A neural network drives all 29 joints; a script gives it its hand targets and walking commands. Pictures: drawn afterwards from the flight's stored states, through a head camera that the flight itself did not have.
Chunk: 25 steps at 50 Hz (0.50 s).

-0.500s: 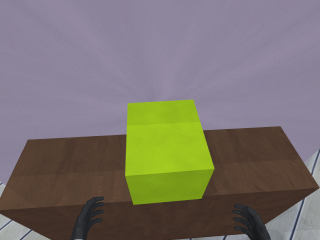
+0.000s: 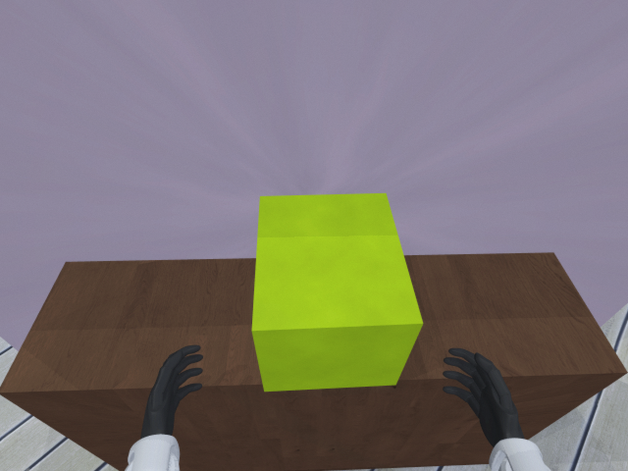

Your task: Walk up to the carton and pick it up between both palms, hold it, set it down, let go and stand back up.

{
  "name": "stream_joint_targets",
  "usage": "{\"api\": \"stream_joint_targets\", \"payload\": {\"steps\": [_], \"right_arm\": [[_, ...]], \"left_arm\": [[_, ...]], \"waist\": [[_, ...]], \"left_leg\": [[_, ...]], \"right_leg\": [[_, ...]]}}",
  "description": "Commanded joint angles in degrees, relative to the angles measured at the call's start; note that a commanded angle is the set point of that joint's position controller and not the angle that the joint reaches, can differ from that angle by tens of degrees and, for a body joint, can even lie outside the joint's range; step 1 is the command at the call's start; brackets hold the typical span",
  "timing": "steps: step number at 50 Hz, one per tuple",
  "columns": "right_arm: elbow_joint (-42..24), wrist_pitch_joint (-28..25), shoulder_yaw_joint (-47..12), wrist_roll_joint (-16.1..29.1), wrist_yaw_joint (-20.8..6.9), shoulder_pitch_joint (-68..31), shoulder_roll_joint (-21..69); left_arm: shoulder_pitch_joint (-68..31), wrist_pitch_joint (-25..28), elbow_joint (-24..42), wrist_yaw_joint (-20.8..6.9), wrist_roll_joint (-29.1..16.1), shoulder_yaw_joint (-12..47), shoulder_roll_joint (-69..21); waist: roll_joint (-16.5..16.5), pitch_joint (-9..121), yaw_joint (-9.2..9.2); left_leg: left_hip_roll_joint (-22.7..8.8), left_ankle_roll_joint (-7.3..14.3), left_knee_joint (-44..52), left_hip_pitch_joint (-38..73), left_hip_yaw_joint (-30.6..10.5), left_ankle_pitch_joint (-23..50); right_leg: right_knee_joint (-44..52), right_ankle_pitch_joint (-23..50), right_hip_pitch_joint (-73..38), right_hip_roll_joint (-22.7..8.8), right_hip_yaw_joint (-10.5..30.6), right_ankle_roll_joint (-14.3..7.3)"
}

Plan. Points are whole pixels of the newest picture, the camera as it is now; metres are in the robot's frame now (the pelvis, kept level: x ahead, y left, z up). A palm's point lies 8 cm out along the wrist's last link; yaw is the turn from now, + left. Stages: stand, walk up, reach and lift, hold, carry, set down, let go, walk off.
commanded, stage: reach and lift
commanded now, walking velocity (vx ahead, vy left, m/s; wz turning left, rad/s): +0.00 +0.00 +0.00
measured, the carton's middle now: (327, 289) +0.40 +0.03 -0.04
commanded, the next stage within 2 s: none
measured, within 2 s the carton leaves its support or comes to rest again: neither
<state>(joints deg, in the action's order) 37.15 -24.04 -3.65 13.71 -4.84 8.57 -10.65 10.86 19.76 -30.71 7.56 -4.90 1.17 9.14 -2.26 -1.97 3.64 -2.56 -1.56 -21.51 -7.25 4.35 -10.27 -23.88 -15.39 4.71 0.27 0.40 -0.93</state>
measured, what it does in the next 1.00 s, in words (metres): stands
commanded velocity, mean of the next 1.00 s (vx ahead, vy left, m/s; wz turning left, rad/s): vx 0.00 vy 0.00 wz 0.00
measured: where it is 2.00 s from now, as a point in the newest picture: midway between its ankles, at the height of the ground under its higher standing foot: outside the picture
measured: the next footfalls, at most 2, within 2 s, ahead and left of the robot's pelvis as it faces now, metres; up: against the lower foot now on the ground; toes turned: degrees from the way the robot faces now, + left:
none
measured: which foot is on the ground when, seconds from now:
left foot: down 0.00-1.00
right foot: down 0.00-1.00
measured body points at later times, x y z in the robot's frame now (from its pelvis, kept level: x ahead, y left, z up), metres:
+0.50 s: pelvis +0.01 -0.01 +0.01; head +0.01 +0.01 +0.46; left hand +0.26 +0.22 +0.02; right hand +0.29 -0.20 +0.03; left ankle +0.02 +0.14 -0.74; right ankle -0.02 -0.11 -0.74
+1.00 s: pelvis +0.01 +0.00 +0.01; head +0.03 +0.00 +0.46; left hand +0.32 +0.23 +0.07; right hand +0.37 -0.18 +0.07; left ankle +0.02 +0.14 -0.74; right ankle -0.02 -0.11 -0.74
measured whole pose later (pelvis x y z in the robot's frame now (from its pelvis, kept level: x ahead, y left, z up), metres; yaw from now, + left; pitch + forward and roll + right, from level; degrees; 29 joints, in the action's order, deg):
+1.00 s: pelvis +0.01 +0.00 +0.01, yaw -2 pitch +2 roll +0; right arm 23.3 4.1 -4.4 19.2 2.1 -18.5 -18.0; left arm -9.2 -21.7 -3.8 5.3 -3.4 -8.7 5.8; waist -0.2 -1.3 4.8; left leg -3.4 -1.8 -16.2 -10.0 4.8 -7.6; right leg -16.9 -11.0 7.5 1.6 2.2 -1.0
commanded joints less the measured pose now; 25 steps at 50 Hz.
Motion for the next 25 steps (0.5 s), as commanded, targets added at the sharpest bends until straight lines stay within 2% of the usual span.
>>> {"api": "stream_joint_targets", "payload": {"steps": [1,2,3,4,5,6,8,10,12,13,16,17,21,22,25], "right_arm": [[-8.58,-1.80,1.12,1.63,0.54,-9.11,-6.81],[-8.40,-1.60,0.72,1.90,0.72,-9.24,-6.96],[-8.17,-1.19,0.66,2.37,0.95,-9.56,-7.31],[-8.03,-0.77,0.97,1.96,1.17,-10.00,-7.78],[-9.01,-0.25,0.35,2.48,1.34,-11.02,-8.04],[-10.13,0.37,0.96,2.66,1.51,-12.87,-8.63],[-13.04,1.53,0.66,3.53,1.68,-14.81,-9.41],[-13.95,3.40,1.22,3.86,1.90,-16.46,-9.31],[-15.69,5.63,0.97,4.64,2.02,-17.76,-9.62],[-16.16,6.47,0.81,4.58,2.05,-17.02,-9.52],[-18.01,9.77,0.46,4.71,2.65,-18.28,-10.19],[-18.96,10.78,0.47,4.71,2.91,-19.21,-10.45],[-21.50,14.07,0.98,3.81,3.91,-20.20,-10.16],[-22.61,14.53,1.16,4.29,4.06,-20.16,-10.41],[-26.22,15.21,1.25,4.33,4.77,-21.95,-10.45]], "left_arm": [[-8.87,1.65,11.68,0.30,-0.46,-1.40,3.75],[-8.53,1.15,11.38,0.25,-0.30,-1.17,3.14],[-8.08,0.22,11.39,-0.07,-0.08,-1.32,2.75],[-8.54,-0.56,11.09,-0.20,-0.18,-1.32,2.47],[-9.48,-1.51,12.41,-0.16,-0.09,-2.14,3.40],[-11.13,-2.60,13.21,-0.10,-0.26,-1.92,3.44],[-12.14,-4.48,16.77,0.44,-0.90,-2.51,3.67],[-14.63,-6.41,19.39,0.49,-1.33,-2.14,3.80],[-15.99,-9.04,20.50,0.38,-1.02,-1.76,3.72],[-15.07,-9.98,21.59,0.36,-0.82,-1.79,3.48],[-15.54,-14.27,22.18,0.05,-0.63,-3.28,3.45],[-16.02,-15.81,23.06,-0.10,-0.40,-4.27,3.38],[-17.75,-20.65,27.05,-0.85,0.49,-5.82,2.36],[-18.45,-21.37,29.47,-1.00,0.69,-6.44,3.03],[-19.06,-23.55,33.04,-1.09,1.03,-7.12,2.47]], "waist": [[2.10,7.60,-0.61],[2.04,7.38,-0.32],[1.56,7.06,-1.09],[1.08,5.99,-0.99],[1.38,6.80,-0.57],[0.96,7.34,-1.04],[0.73,8.99,-0.04],[0.34,9.34,-0.30],[0.97,8.92,-0.67],[0.78,9.31,-0.02],[-0.23,8.02,-0.18],[-0.61,8.16,0.34],[-0.11,9.41,0.20],[1.32,11.27,0.41],[2.15,13.34,1.41]], "left_leg": [[2.65,-0.42,-0.01,11.68,-1.32,13.15],[2.58,-0.72,-0.30,12.26,-1.44,14.66],[2.65,-0.90,-0.08,12.75,-1.70,15.33],[2.29,-0.66,0.18,12.26,-1.80,14.71],[2.39,-0.32,0.66,12.23,-1.70,14.24],[2.44,-0.21,1.01,12.50,-1.76,13.75],[2.54,0.07,1.20,12.94,-1.61,15.44],[2.29,0.41,1.76,12.68,-1.60,14.95],[2.44,0.44,2.42,12.30,-1.16,14.11],[2.51,0.45,2.48,12.43,-1.27,14.59],[2.37,1.03,3.56,12.93,-1.53,14.24],[2.58,1.37,3.88,12.69,-1.31,14.18],[2.76,0.59,4.57,14.35,-0.41,15.65],[3.15,0.23,4.23,14.62,0.12,16.85],[3.16,-0.18,3.77,14.97,0.07,19.40]], "right_leg": [[7.31,7.42,9.99,0.61,1.32,-0.85],[7.26,8.41,9.60,0.77,1.49,-1.02],[7.43,9.15,9.98,0.91,1.21,-0.76],[7.70,8.44,9.15,0.73,1.52,-0.87],[8.02,8.73,9.14,0.57,1.80,-0.70],[8.30,8.36,9.43,0.66,1.29,-0.46],[8.56,10.93,8.35,0.69,1.70,-0.41],[8.84,10.79,7.64,0.84,1.77,-0.24],[9.47,10.69,7.44,0.69,1.77,-0.10],[9.50,11.60,6.68,0.81,1.97,-0.05],[10.08,12.83,5.80,0.62,2.07,0.49],[10.53,13.62,5.59,0.48,2.31,0.73],[10.94,16.69,5.19,0.65,2.41,1.20],[10.55,18.27,4.40,0.85,2.42,1.13],[10.26,21.02,3.20,1.03,2.37,1.09]]}}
